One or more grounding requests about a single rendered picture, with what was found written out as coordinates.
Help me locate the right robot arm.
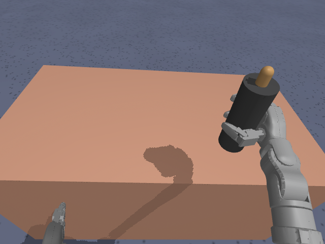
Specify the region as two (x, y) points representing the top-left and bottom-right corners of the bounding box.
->
(259, 138), (324, 244)

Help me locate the right robot hand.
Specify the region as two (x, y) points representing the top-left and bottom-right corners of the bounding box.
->
(221, 94), (286, 147)

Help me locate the bottle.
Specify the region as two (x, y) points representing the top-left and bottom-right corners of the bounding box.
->
(218, 66), (280, 153)

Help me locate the left robot hand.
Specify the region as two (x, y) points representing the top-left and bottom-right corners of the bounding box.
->
(42, 202), (66, 244)

